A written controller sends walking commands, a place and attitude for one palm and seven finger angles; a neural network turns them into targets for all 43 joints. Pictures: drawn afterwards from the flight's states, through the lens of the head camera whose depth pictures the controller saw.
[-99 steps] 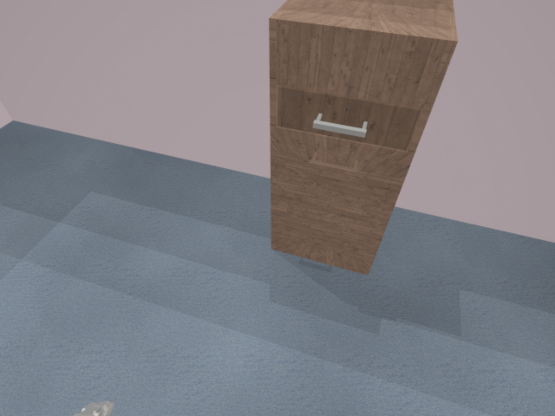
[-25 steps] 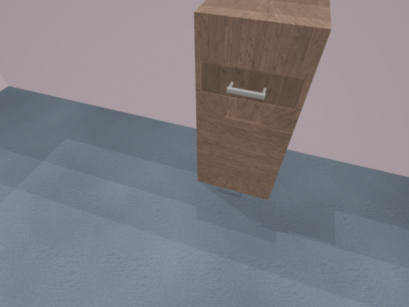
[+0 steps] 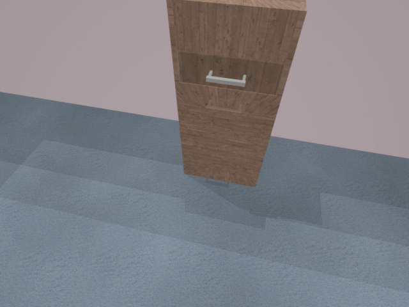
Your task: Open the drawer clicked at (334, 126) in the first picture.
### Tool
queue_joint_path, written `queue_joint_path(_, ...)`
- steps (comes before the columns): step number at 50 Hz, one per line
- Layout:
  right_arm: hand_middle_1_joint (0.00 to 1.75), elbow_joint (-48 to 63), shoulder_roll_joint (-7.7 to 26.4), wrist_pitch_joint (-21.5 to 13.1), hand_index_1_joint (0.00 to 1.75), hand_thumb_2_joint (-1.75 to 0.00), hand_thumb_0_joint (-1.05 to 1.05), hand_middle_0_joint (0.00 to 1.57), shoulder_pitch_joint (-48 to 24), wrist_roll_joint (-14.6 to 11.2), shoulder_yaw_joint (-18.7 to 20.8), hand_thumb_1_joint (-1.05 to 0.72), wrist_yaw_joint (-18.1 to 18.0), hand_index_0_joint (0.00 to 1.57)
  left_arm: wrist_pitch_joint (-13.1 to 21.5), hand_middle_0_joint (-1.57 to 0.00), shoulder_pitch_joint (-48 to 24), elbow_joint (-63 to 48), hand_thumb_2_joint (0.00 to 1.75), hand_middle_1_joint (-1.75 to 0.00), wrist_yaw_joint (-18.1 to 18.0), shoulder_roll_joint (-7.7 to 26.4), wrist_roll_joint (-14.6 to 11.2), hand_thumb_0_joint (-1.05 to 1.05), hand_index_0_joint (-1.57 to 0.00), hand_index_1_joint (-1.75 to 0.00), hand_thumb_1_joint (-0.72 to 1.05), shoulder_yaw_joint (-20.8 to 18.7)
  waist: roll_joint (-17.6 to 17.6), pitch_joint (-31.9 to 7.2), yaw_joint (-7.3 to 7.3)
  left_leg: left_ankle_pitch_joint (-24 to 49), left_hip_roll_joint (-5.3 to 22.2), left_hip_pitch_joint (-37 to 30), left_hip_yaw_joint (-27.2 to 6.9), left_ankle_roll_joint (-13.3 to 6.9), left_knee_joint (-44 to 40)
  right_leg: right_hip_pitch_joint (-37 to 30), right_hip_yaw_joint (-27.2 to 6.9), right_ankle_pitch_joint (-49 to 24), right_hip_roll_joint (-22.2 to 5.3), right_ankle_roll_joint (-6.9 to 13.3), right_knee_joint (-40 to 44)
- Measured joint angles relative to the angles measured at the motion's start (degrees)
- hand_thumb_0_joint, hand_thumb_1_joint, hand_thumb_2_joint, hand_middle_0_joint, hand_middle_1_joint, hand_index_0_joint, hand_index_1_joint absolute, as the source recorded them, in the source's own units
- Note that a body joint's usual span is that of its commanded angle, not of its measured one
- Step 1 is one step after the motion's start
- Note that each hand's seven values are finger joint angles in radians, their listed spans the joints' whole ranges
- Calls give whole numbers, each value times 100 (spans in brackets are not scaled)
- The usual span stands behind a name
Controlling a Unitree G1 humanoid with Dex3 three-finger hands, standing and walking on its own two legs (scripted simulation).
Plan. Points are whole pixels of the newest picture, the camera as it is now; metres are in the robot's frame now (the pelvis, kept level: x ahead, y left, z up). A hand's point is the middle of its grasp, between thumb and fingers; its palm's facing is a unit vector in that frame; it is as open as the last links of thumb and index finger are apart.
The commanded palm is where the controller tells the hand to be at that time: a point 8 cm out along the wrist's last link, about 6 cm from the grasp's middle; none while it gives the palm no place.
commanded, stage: turn to face it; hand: left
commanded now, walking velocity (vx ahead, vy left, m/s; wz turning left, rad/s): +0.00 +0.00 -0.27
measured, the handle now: (226, 78) +0.88 -0.02 -0.05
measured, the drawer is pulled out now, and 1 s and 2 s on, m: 0.00 0.00 0.00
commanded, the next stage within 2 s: take the last steps up to it in 0.26 s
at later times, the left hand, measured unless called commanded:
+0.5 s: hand out of the picture +0.07 +0.19 -0.17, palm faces -0.14 -0.96 -0.24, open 7.4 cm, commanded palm none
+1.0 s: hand out of the picture +0.09 +0.19 -0.19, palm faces -0.15 -0.98 -0.09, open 7.4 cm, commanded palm none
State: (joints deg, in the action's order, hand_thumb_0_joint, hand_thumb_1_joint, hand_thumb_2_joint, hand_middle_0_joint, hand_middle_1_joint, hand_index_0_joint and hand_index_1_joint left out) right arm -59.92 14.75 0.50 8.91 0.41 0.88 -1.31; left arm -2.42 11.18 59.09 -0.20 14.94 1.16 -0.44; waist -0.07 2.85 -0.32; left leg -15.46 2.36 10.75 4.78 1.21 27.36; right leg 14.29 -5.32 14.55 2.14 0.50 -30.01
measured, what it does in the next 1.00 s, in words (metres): walks ahead: right foot, then left foot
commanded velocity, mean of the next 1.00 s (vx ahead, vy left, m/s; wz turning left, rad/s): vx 0.20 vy -0.05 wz -0.13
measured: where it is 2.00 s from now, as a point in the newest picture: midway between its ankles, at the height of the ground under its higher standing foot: (223, 276)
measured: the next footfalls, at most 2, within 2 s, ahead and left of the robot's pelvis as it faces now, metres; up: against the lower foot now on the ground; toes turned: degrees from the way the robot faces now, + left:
right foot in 0.50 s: -0.01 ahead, -0.10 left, +0.00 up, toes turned -13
left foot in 0.88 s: +0.22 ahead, +0.08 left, +0.00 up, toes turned -2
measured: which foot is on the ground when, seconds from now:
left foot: down 0.00-0.50, up 0.52-0.86, down 0.88-1.00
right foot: down 0.00-0.24, up 0.26-0.48, down 0.50-0.90, up 0.92-1.00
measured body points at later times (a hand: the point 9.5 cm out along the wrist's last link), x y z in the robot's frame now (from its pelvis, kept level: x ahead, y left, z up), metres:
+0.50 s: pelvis -0.01 +0.00 -0.01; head +0.01 -0.01 +0.44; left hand +0.08 +0.24 -0.15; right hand -0.04 -0.23 -0.17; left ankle -0.01 +0.13 -0.74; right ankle -0.06 -0.09 -0.74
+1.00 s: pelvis +0.13 +0.02 -0.01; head +0.14 +0.06 +0.44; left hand +0.10 +0.24 -0.18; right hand +0.13 -0.22 -0.14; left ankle +0.18 +0.09 -0.74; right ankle +0.00 -0.09 -0.65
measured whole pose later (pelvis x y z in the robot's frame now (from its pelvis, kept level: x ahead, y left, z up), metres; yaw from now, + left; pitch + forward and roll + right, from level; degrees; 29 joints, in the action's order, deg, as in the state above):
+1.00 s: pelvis +0.13 +0.02 -0.01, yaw -13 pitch -1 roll -2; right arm -58.9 7.3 -4.0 14.2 1.1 2.8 -1.7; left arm 0.1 24.0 66.2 0.0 8.7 1.9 -2.8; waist -3.1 0.9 -0.2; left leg -16.4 3.2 17.3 10.1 -4.0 34.6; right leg 18.7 1.4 23.3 -1.0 1.9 -64.9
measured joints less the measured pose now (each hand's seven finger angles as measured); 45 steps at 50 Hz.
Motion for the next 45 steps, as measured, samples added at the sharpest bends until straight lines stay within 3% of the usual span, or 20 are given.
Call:
queue_joint_path(8,30,55,-182,102,29,-89,0,20,314,-17,107,-91,1,20,-26,-20,72,-261,90,-30,12,-364,23,0,-20,-30,90,-17,60,72,113,-321,57,453,-21,-13,610,349,-88,27,120,2,-278)
queue_joint_path(13,30,36,-309,12,29,-89,0,20,534,-3,137,-91,-19,20,-84,-20,83,-317,90,-30,-6,-369,6,0,-20,-30,90,-102,-160,39,141,-166,-41,444,147,-155,483,516,-265,42,67,-64,-415)
queue_joint_path(17,30,24,-408,-28,29,-89,0,20,669,33,141,-91,-57,20,-137,-20,89,-320,90,-30,4,-317,29,0,-20,-30,90,-226,-178,-23,134,-119,36,333,355,-214,295,970,162,902,-27,-113,-2024)
queue_joint_path(19,30,3,-442,-27,29,-89,0,20,688,66,141,-91,-64,20,-131,-20,106,-327,90,-30,7,-305,36,0,-20,-30,90,-271,-127,-50,119,-82,104,281,431,-195,208,940,402,1039,-133,-128,-2212)
queue_joint_path(22,30,-17,-453,-44,29,-89,0,20,686,115,147,-91,-48,20,-83,-20,174,-312,90,-30,28,-326,32,0,-20,-30,90,-285,-4,-96,119,-124,230,243,546,-128,228,562,717,1139,-272,-127,-1565)
queue_joint_path(25,30,-20,-438,-60,29,-89,0,20,763,112,168,-91,-10,20,10,-20,324,-297,90,-30,85,-351,59,0,-19,-30,90,-272,98,-216,123,-377,372,341,643,-22,608,-63,879,762,-299,-48,-336)
queue_joint_path(28,30,-93,-362,48,29,-89,0,20,825,93,205,-91,45,20,176,-20,450,-192,90,-30,42,-483,70,0,-19,-30,91,-222,326,-297,106,-1277,429,840,236,-16,1898,-208,993,616,-115,143,-221)
queue_joint_path(31,30,-156,-361,92,29,-89,0,20,801,123,212,-91,126,20,333,-20,759,-105,90,-30,-31,-573,51,0,-20,-30,90,-202,241,-392,14,-1019,296,1365,53,-31,2960,-526,952,514,-85,185,171)
queue_joint_path(33,30,-114,-372,44,29,-89,0,20,727,129,230,-91,159,20,395,-20,966,18,90,-30,-57,-624,50,0,-20,-30,90,-181,158,-403,3,-707,290,1623,46,-4,3172,-740,898,426,-72,179,453)
queue_joint_path(37,30,33,-413,-37,29,-89,0,20,563,97,270,-91,185,19,451,-20,1277,291,90,-30,-55,-724,67,0,-20,-30,90,-128,46,-366,6,-308,347,1862,81,40,2715,-1082,860,403,-40,132,812)
queue_joint_path(41,30,107,-490,-102,29,-90,0,20,395,67,270,-91,209,19,479,-20,1479,507,90,-30,-49,-766,85,0,-20,-30,90,-116,-61,-287,-87,-165,347,1742,124,-22,1830,-1331,838,592,-26,24,872)
queue_joint_path(43,30,142,-542,-184,29,-90,0,20,348,64,249,-91,205,19,474,-20,1561,599,90,-30,-48,-756,83,0,-20,-30,90,-134,-141,-244,-120,-34,285,1469,181,-77,1231,-1398,822,826,-66,-62,681)
queue_joint_path(45,30,163,-614,-344,29,-90,0,20,301,96,215,-91,164,19,437,-20,1596,691,90,-30,-32,-728,41,0,-20,-30,90,-166,-305,-171,-105,200,160,1258,309,-310,1032,-1161,761,1225,-224,-45,-164)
